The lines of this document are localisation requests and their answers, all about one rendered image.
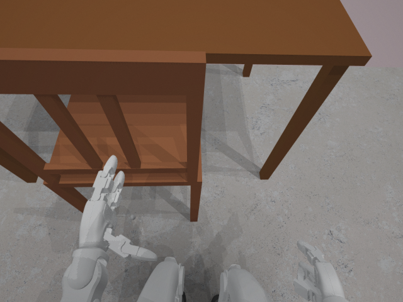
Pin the left robot hand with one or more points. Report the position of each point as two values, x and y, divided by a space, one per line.
99 212

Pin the right robot thigh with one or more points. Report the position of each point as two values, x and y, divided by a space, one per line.
238 285

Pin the robot left forearm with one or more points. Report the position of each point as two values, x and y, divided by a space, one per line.
86 278

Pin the chair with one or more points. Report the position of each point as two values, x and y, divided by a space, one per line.
143 106

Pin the left robot thigh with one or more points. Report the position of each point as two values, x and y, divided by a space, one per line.
165 282

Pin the right robot hand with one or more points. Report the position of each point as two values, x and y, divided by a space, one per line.
322 280

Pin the robot thigh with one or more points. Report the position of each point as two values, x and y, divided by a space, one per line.
238 285
165 282

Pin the table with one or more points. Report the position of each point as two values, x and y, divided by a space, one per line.
269 32

